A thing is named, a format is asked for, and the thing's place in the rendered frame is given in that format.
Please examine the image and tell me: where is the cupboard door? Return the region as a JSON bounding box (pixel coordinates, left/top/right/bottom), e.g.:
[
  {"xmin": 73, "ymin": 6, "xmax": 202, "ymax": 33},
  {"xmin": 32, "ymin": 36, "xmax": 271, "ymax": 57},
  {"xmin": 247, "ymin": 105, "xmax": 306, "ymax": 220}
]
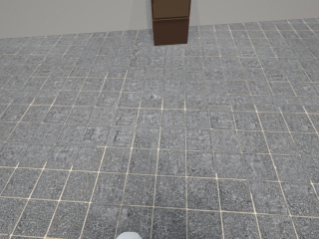
[{"xmin": 154, "ymin": 0, "xmax": 189, "ymax": 18}]

